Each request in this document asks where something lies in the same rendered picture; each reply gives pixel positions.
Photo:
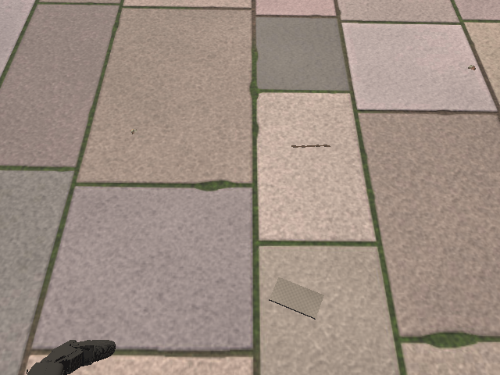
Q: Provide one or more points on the left robot hand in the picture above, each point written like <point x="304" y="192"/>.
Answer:
<point x="71" y="355"/>

